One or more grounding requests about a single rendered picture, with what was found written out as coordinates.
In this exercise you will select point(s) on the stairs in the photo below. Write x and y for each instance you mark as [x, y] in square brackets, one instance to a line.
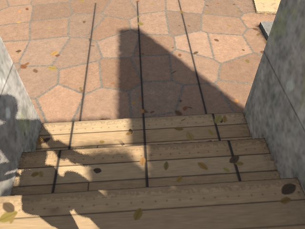
[122, 153]

